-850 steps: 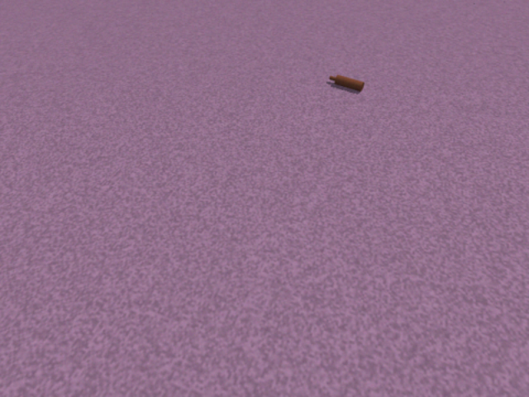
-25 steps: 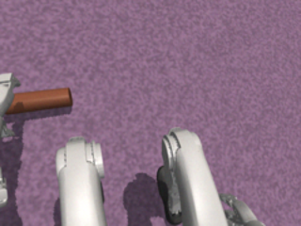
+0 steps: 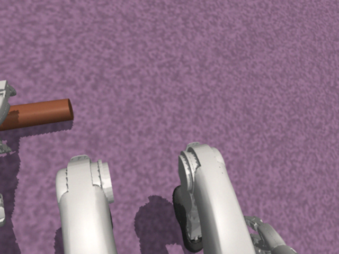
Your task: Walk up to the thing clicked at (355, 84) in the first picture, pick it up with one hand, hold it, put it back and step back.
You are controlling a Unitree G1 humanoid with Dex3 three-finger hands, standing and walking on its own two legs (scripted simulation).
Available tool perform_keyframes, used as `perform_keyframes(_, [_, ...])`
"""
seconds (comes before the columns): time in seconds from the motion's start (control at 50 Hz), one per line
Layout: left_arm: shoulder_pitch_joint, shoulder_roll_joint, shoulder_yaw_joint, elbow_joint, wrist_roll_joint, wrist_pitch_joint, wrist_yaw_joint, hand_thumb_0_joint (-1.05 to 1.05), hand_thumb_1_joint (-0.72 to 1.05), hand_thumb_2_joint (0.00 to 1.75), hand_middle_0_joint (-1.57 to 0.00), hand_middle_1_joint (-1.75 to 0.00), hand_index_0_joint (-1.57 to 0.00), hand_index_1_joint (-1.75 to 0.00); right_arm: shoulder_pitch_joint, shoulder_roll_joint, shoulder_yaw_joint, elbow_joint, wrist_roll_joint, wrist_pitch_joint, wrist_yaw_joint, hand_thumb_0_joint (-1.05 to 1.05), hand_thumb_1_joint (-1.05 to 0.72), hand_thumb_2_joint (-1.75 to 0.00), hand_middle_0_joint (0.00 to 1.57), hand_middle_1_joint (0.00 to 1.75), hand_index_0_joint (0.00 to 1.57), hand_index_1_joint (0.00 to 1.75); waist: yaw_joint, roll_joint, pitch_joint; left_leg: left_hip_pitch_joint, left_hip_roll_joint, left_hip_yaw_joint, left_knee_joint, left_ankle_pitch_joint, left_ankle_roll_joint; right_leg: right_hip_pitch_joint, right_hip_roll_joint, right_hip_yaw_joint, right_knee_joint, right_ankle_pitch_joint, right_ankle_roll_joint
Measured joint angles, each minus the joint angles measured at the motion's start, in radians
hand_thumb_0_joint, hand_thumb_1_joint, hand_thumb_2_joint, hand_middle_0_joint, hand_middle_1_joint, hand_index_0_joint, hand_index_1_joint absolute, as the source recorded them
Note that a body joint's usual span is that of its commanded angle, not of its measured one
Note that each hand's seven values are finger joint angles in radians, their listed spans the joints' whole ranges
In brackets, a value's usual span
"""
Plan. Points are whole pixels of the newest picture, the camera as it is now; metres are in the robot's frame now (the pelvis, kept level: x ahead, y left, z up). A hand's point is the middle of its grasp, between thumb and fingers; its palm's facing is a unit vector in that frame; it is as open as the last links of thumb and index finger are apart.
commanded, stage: rise first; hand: left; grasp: from above
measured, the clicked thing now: (23, 115) +0.46 +0.36 -0.28
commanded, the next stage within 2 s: approach in 1.00 s
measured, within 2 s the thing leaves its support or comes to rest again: neither
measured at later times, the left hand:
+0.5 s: hand out of the picture +0.41 +0.37 -0.17, palm faces -0.44 -0.11 -0.89, open 14.2 cm
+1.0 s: hand out of the picture +0.41 +0.37 -0.16, palm faces -0.44 -0.10 -0.89, open 14.2 cm
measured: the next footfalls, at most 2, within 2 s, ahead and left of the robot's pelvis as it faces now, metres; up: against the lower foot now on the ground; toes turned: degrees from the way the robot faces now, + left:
none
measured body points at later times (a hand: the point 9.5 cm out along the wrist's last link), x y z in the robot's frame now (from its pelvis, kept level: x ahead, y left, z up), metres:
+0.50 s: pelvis +0.00 +0.00 +0.00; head +0.24 +0.10 +0.37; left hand +0.43 +0.37 -0.12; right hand +0.09 -0.27 -0.11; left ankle +0.08 +0.14 -0.28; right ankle +0.09 -0.13 -0.28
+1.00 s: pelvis +0.00 +0.00 +0.00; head +0.22 +0.10 +0.38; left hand +0.43 +0.37 -0.11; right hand +0.09 -0.26 -0.10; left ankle +0.08 +0.14 -0.28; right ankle +0.09 -0.13 -0.28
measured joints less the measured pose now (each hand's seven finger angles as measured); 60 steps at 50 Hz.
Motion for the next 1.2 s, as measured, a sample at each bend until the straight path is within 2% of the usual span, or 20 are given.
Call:
perform_keyframes(0.32, [-0.015, 0.034, 0.014, 0.001, 0.001, 0.004, -0.007, 0.00, -0.56, 1.04, -0.09, -1.03, -0.07, -1.03, 0.011, -0.004, 0.016, 0.000, -0.011, -0.004, 0.001, 0.00, -0.91, -0.90, 0.20, 0.30, 0.20, 0.30, -0.014, -0.004, 0.017, -0.010, -0.002, -0.010, 0.015, -0.005, 0.000, -0.005, 0.002, -0.008, 0.006, -0.002, 0.003])
perform_keyframes(0.5, [-0.007, 0.030, 0.004, -0.023, -0.009, 0.012, -0.026, 0.00, -0.57, 1.04, -0.08, -1.03, -0.07, -1.04, 0.014, -0.002, 0.016, -0.008, -0.008, 0.001, 0.005, 0.00, -0.91, -0.90, 0.20, 0.30, 0.20, 0.30, -0.013, -0.001, 0.013, -0.006, -0.002, -0.009, 0.013, -0.007, 0.006, 0.005, 0.001, -0.008, 0.000, -0.006, 0.005])
perform_keyframes(0.78, [-0.017, 0.024, -0.020, -0.017, -0.004, 0.005, -0.035, 0.00, -0.57, 1.05, -0.09, -1.03, -0.07, -1.04, 0.007, -0.002, 0.019, -0.018, 0.007, 0.002, 0.000, 0.00, -0.91, -0.90, 0.20, 0.30, 0.20, 0.30, -0.005, 0.004, -0.003, -0.002, -0.004, -0.001, -0.002, 0.007, 0.014, 0.013, -0.003, -0.004, -0.015, 0.004, 0.003])
perform_keyframes(1.0, [-0.039, 0.029, -0.037, 0.006, -0.005, 0.017, -0.035, 0.00, -0.57, 1.04, -0.08, -1.04, -0.07, -1.05, 0.016, -0.003, 0.022, -0.018, 0.010, 0.000, -0.006, 0.00, -0.91, -0.90, 0.20, 0.30, 0.20, 0.30, -0.015, 0.006, -0.004, 0.000, -0.006, 0.001, -0.008, 0.012, 0.014, 0.016, -0.006, -0.004, -0.018, 0.007, -0.001])
perform_keyframes(1.1, [-0.030, 0.031, -0.020, -0.004, -0.002, 0.009, -0.044, 0.00, -0.57, 1.04, -0.09, -1.04, -0.07, -1.05, 0.023, -0.006, 0.025, -0.022, 0.010, -0.004, -0.006, 0.00, -0.91, -0.90, 0.20, 0.30, 0.20, 0.30, -0.017, 0.008, 0.003, -0.001, -0.005, -0.001, -0.009, 0.015, 0.013, 0.014, -0.005, -0.005, -0.021, 0.011, 0.001])
perform_keyframes(1.2, [-0.033, 0.033, -0.030, -0.008, 0.000, 0.005, -0.045, 0.00, -0.57, 1.05, -0.09, -1.04, -0.07, -1.05, 0.029, -0.006, 0.024, -0.017, 0.009, -0.004, -0.006, 0.00, -0.91, -0.90, 0.20, 0.30, 0.20, 0.30, -0.018, 0.006, 0.003, -0.004, -0.006, 0.000, -0.008, 0.014, 0.010, 0.008, -0.006, -0.004, -0.017, 0.011, 0.000])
